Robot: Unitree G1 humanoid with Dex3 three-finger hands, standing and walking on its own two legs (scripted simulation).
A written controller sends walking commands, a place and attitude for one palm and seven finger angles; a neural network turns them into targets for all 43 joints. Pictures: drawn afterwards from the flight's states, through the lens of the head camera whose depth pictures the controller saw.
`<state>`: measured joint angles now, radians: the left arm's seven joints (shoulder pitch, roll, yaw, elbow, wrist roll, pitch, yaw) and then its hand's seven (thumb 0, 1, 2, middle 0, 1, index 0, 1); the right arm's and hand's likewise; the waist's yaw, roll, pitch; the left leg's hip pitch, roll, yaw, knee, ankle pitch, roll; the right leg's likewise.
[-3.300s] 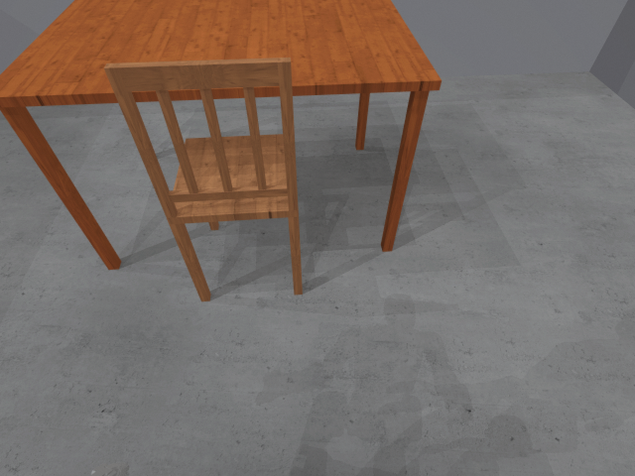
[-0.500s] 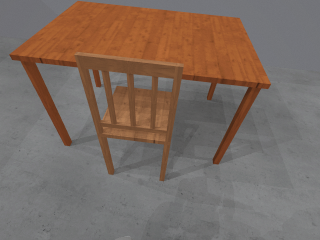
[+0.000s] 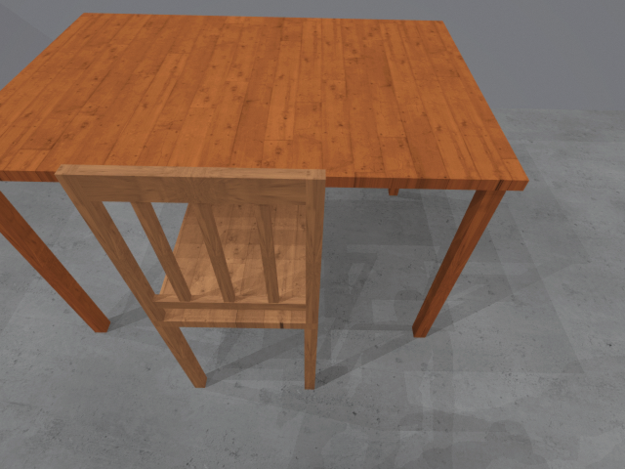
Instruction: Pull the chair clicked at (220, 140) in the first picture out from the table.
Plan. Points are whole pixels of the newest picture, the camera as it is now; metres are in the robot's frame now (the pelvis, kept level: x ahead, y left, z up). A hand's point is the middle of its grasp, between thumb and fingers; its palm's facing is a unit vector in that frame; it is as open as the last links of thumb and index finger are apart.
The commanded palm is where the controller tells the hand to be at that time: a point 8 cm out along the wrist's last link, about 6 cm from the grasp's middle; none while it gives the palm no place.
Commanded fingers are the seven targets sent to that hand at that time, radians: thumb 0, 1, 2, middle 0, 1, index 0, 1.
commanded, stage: come to a stop and stand still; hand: left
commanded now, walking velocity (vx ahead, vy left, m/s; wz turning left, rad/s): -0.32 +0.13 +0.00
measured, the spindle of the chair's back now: (217, 257) +0.48 +0.19 -0.08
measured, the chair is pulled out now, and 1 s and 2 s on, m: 0.00 0.00 0.00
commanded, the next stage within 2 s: look again from close up in 1.06 s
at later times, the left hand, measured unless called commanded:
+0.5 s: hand out of the picture +0.01 +0.23 -0.17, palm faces +0.10 -0.98 -0.19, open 7.3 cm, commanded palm none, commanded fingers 0.00 0.90 0.90 -0.20 -0.30 -0.20 -0.30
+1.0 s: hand out of the picture -0.03 +0.16 -0.18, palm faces +0.06 -0.98 -0.19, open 7.3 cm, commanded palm none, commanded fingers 0.00 0.90 0.90 -0.20 -0.30 -0.20 -0.30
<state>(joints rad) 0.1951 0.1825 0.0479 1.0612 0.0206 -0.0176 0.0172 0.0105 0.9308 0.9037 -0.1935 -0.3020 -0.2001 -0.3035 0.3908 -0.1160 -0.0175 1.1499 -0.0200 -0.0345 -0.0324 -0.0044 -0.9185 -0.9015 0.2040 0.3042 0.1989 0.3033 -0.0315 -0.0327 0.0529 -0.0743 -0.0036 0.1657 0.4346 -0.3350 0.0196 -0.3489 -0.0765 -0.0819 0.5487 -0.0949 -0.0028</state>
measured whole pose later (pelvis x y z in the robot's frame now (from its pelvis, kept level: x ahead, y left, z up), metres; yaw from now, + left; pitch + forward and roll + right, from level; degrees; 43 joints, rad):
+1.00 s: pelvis -0.03 +0.00 -0.01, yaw +1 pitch +0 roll -1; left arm 0.33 0.12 0.01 1.03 0.02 -0.01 0.06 0.02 0.93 0.90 -0.20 -0.30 -0.21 -0.30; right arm 0.24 -0.15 -0.04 1.07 -0.01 0.01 -0.04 0.01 -0.93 -0.90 0.20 0.30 0.20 0.30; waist 0.00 0.01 0.03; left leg -0.27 0.05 0.01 0.61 -0.34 -0.02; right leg -0.17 0.05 -0.09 0.54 -0.37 -0.06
